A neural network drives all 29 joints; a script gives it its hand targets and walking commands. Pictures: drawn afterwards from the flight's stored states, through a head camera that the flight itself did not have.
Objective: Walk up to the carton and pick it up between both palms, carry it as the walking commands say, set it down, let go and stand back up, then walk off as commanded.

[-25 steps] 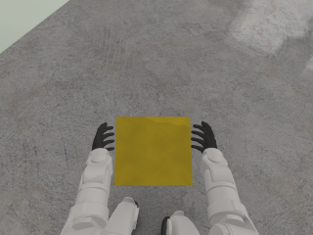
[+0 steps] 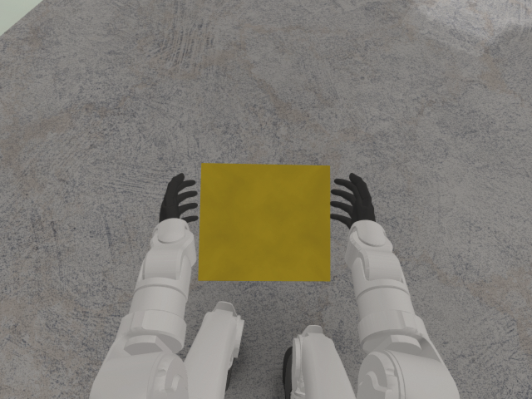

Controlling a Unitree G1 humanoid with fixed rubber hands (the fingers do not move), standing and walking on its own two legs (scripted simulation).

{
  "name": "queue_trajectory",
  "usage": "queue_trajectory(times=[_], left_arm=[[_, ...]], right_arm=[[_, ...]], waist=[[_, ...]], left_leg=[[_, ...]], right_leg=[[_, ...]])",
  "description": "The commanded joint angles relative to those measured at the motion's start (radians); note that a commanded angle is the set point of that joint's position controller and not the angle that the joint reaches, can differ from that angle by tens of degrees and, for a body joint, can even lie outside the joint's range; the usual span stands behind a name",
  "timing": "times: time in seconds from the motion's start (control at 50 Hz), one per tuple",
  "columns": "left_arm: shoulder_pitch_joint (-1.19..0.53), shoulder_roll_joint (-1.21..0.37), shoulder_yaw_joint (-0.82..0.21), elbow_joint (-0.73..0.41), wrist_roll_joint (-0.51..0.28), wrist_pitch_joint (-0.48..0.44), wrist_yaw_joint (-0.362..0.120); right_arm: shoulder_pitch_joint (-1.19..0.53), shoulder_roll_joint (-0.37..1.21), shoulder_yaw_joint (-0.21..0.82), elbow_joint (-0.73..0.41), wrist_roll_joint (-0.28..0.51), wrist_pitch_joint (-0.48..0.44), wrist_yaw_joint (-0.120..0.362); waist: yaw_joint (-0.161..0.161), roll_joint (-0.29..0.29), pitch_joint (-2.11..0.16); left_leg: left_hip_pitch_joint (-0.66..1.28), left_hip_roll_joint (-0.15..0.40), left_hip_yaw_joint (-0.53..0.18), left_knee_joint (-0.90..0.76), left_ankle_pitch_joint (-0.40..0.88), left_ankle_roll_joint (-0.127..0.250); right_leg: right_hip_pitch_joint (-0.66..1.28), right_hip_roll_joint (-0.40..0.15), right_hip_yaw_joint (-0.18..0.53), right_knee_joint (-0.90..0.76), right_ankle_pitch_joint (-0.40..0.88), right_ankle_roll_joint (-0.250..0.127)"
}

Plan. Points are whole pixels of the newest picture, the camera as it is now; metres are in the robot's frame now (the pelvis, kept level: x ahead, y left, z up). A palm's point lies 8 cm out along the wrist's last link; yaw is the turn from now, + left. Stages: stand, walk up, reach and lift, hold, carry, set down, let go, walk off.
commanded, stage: set down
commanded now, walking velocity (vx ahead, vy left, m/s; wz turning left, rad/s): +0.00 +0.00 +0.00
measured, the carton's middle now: (263, 221) +0.41 +0.05 -0.17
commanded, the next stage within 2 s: none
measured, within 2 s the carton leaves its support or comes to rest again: neither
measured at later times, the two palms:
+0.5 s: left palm (185, 225) +0.38 +0.20 -0.17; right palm (341, 230) +0.41 -0.10 -0.17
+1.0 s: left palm (191, 229) +0.40 +0.21 -0.26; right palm (326, 228) +0.44 -0.09 -0.25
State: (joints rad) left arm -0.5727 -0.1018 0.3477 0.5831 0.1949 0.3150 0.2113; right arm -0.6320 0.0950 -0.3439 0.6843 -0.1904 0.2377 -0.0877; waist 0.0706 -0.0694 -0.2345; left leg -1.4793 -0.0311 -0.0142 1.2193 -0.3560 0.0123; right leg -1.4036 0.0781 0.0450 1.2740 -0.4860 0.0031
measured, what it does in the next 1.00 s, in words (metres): lowers itself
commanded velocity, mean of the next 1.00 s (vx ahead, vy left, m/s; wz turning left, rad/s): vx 0.00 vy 0.00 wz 0.00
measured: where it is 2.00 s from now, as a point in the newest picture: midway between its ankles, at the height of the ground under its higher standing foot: (258, 384)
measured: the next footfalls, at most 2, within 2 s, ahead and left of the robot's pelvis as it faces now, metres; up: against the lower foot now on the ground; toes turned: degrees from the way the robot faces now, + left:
none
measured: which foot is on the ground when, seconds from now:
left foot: down 0.00-1.00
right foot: down 0.00-1.00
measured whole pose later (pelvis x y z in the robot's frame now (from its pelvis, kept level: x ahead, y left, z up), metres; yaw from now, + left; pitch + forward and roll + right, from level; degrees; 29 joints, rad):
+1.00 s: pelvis -0.04 +0.00 -0.16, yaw -1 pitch +44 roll -1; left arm -0.93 0.06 0.32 0.72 0.08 0.32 0.25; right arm -1.01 0.00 -0.30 0.81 -0.11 0.25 -0.21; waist 0.06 -0.08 -0.14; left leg -2.11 -0.03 -0.01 1.77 -0.42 0.00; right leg -2.03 0.10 0.01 1.85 -0.59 0.01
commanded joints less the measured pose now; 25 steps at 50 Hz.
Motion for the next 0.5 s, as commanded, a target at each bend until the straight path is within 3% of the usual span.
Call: queue_trajectory(times=[0.0, 0.02, 0.04, 0.06, 0.08, 0.1, 0.12, 0.14, 0.16, 0.18, 0.2, 0.22, 0.24, 0.26, 0.28, 0.3, 0.32, 0.34, 0.36, 0.38, 0.4, 0.42, 0.44, 0.46, 0.48], left_arm=[[-0.736, -0.931, -0.583, -0.159, -0.164, -0.096, -0.393], [-0.666, -0.923, -0.55, -0.116, -0.15, -0.088, -0.394], [-0.659, -0.95, -0.592, -0.101, -0.157, -0.087, -0.398], [-0.684, -0.907, -0.57, -0.08, -0.151, -0.085, -0.401], [-0.605, -0.888, -0.526, 0.02, -0.136, -0.073, -0.404], [-0.676, -0.932, -0.562, -0.109, -0.161, -0.088, -0.398], [-0.677, -0.878, -0.52, -0.028, -0.143, -0.089, -0.406], [-0.734, -0.891, -0.56, -0.129, -0.179, -0.105, -0.407], [-0.726, -0.835, -0.514, -0.07, -0.175, -0.09, -0.406], [-0.728, -0.842, -0.576, -0.114, -0.18, -0.09, -0.396], [-0.69, -0.808, -0.497, -0.028, -0.156, -0.095, -0.407], [-0.745, -0.86, -0.558, -0.138, -0.198, -0.11, -0.403], [-0.683, -0.827, -0.535, -0.043, -0.167, -0.103, -0.4], [-0.75, -0.814, -0.522, -0.054, -0.212, -0.113, -0.407], [-0.762, -0.8, -0.53, -0.084, -0.209, -0.101, -0.406], [-0.79, -0.809, -0.534, -0.096, -0.22, -0.103, -0.403], [-0.746, -0.811, -0.545, -0.072, -0.226, -0.096, -0.403], [-0.772, -0.806, -0.51, -0.038, -0.195, -0.1, -0.394], [-0.799, -0.849, -0.535, -0.065, -0.221, -0.097, -0.39], [-0.834, -0.772, -0.51, -0.072, -0.202, -0.1, -0.392], [-0.84, -0.782, -0.511, -0.092, -0.214, -0.099, -0.393], [-0.904, -0.764, -0.524, -0.145, -0.238, -0.102, -0.394], [-0.818, -0.735, -0.469, -0.035, -0.166, -0.097, -0.388], [-0.811, -0.789, -0.529, -0.061, -0.198, -0.097, -0.386], [-0.843, -0.803, -0.5, 0.024, -0.204, -0.085, -0.368]], right_arm=[[-0.602, 1.038, 0.56, -0.05, 0.138, -0.038, 0.266], [-0.542, 1.064, 0.571, -0.052, 0.134, -0.035, 0.26], [-0.503, 1.003, 0.554, -0.002, 0.106, -0.037, 0.239], [-0.58, 0.995, 0.593, -0.088, 0.132, -0.054, 0.243], [-0.571, 0.973, 0.575, -0.044, 0.128, -0.049, 0.238], [-0.608, 1.0, 0.609, -0.074, 0.145, -0.054, 0.234], [-0.583, 0.97, 0.57, -0.009, 0.127, -0.048, 0.224], [-0.567, 1.008, 0.606, -0.056, 0.143, -0.051, 0.217], [-0.542, 0.973, 0.533, 0.025, 0.114, -0.038, 0.21], [-0.586, 0.982, 0.583, -0.094, 0.158, -0.06, 0.205], [-0.579, 0.946, 0.559, -0.012, 0.107, -0.053, 0.188], [-0.658, 0.985, 0.629, -0.154, 0.164, -0.071, 0.175], [-0.618, 0.962, 0.602, -0.052, 0.154, -0.066, 0.167], [-0.659, 0.965, 0.629, -0.086, 0.167, -0.067, 0.161], [-0.652, 0.936, 0.638, -0.127, 0.173, -0.075, 0.156], [-0.701, 0.954, 0.626, -0.09, 0.183, -0.071, 0.151], [-0.654, 0.944, 0.63, -0.085, 0.163, -0.071, 0.143], [-0.706, 0.942, 0.649, -0.108, 0.19, -0.073, 0.143], [-0.694, 0.925, 0.603, -0.103, 0.183, -0.08, 0.131], [-0.757, 0.945, 0.637, -0.106, 0.184, -0.073, 0.132], [-0.674, 0.95, 0.629, -0.068, 0.175, -0.059, 0.12], [-0.737, 0.978, 0.634, -0.13, 0.199, -0.061, 0.125], [-0.688, 0.955, 0.642, -0.11, 0.198, -0.064, 0.116], [-0.724, 0.951, 0.648, -0.056, 0.204, -0.061, 0.122], [-0.866, 0.911, 0.639, -0.123, 0.221, -0.081, 0.137]], waist=[[0.07, 0.038, -0.921], [0.052, 0.023, -0.936], [0.033, 0.017, -0.875], [0.076, 0.08, -0.935], [0.05, 0.01, -0.813], [0.07, 0.038, -0.93], [0.053, -0.004, -0.878], [0.079, 0.042, -0.929], [0.027, -0.03, -0.862], [0.078, 0.097, -0.945], [0.043, -0.003, -0.843], [0.082, 0.031, -1.033], [0.073, 0.043, -0.956], [0.053, -0.05, -0.932], [0.042, 0.01, -1.016], [0.059, -0.004, -0.961], [0.041, 0.006, -1.032], [0.077, 0.022, -0.962], [0.022, 0.04, -0.953], [0.089, 0.034, -1.029], [0.058, 0.008, -1.012], [0.062, -0.052, -1.079], [0.129, 0.042, -1.018], [0.084, 0.054, -1.025], [0.105, 0.075, -0.969]], left_leg=[[0.743, -0.103, -0.02, -0.036, 0.365, -0.038], [0.755, -0.102, -0.018, -0.021, 0.361, -0.037], [0.691, -0.097, -0.026, -0.011, 0.411, -0.038], [0.704, -0.101, -0.012, 0.0, 0.395, -0.045], [0.643, -0.089, -0.015, 0.005, 0.331, -0.029], [0.716, -0.106, -0.006, 0.0, 0.359, -0.037], [0.61, -0.099, 0.001, 0.022, 0.272, -0.034], [0.574, -0.116, 0.031, 0.06, 0.324, -0.045], [0.539, -0.099, -0.002, 0.034, 0.307, -0.036], [0.583, -0.113, 0.022, 0.057, 0.341, -0.046], [0.435, -0.113, 0.023, 0.103, 0.315, -0.047], [0.547, -0.122, 0.032, 0.103, 0.362, -0.037], [0.504, -0.112, 0.034, 0.11, 0.329, -0.039], [0.44, -0.113, 0.027, 0.13, 0.293, -0.028], [0.463, -0.12, 0.03, 0.138, 0.334, -0.045], [0.424, -0.114, 0.029, 0.149, 0.321, -0.046], [0.47, -0.113, 0.032, 0.157, 0.313, -0.051], [0.41, -0.111, 0.025, 0.16, 0.266, -0.046], [0.443, -0.118, 0.03, 0.175, 0.273, -0.051], [0.402, -0.118, 0.051, 0.199, 0.278, -0.049], [0.353, -0.121, 0.043, 0.208, 0.295, -0.048], [0.385, -0.118, 0.028, 0.202, 0.309, -0.038], [0.311, -0.117, 0.059, 0.232, 0.289, -0.046], [0.403, -0.112, 0.053, 0.21, 0.278, -0.045], [0.419, -0.109, 0.056, 0.221, 0.226, -0.049]], right_leg=[[0.227, 0.101, -0.006, -0.111, 0.251, 0.009], [0.203, 0.102, 0.005, -0.111, 0.258, -0.002], [0.203, 0.093, 0.006, -0.098, 0.31, 0.014], [0.19, 0.099, 0.006, -0.079, 0.299, 0.012], [0.134, 0.075, 0.022, -0.104, 0.234, 0.015], [0.201, 0.103, 0.003, -0.082, 0.248, 0.018], [0.145, 0.108, -0.015, -0.048, 0.19, 0.023], [0.211, 0.1, 0.015, -0.041, 0.255, 0.019], [0.169, 0.105, -0.002, -0.039, 0.254, 0.022], [0.175, 0.109, 0.007, -0.007, 0.275, 0.016], [0.181, 0.095, 0.026, -0.035, 0.281, 0.028], [0.272, 0.105, 0.027, 0.002, 0.343, 0.033], [0.195, 0.115, 0.017, 0.016, 0.31, 0.038], [0.202, 0.107, 0.011, 0.018, 0.285, 0.043], [0.223, 0.108, 0.016, 0.027, 0.315, 0.034], [0.196, 0.108, 0.017, 0.045, 0.304, 0.038], [0.229, 0.117, -0.006, 0.063, 0.29, 0.034], [0.138, 0.116, 0.01, 0.071, 0.226, 0.032], [0.142, 0.121, -0.002, 0.07, 0.226, 0.022], [0.16, 0.131, 0.006, 0.097, 0.264, 0.03], [0.266, 0.114, 0.04, 0.085, 0.311, 0.029], [0.235, 0.12, 0.011, 0.098, 0.317, 0.036], [0.191, 0.115, 0.035, 0.119, 0.315, 0.035], [0.154, 0.132, -0.005, 0.147, 0.276, 0.044], [0.025, 0.123, -0.004, 0.151, 0.162, 0.039]])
